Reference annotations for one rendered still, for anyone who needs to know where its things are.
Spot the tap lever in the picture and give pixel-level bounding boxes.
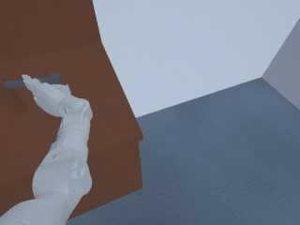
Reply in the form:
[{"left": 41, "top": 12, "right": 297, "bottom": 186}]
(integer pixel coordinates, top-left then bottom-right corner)
[{"left": 4, "top": 72, "right": 63, "bottom": 89}]

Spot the robot left forearm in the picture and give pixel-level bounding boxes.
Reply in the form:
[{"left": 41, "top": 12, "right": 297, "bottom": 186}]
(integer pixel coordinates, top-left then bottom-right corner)
[{"left": 32, "top": 95, "right": 93, "bottom": 198}]

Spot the left robot hand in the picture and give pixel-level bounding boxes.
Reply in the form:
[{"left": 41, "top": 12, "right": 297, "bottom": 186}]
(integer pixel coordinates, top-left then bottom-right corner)
[{"left": 22, "top": 74, "right": 71, "bottom": 117}]

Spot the counter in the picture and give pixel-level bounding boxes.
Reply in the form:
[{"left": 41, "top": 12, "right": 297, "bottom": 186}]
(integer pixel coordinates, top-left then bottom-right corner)
[{"left": 0, "top": 0, "right": 143, "bottom": 220}]

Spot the robot left upper arm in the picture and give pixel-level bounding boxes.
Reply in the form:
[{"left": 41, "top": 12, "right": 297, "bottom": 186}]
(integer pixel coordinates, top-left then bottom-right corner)
[{"left": 0, "top": 156, "right": 93, "bottom": 225}]

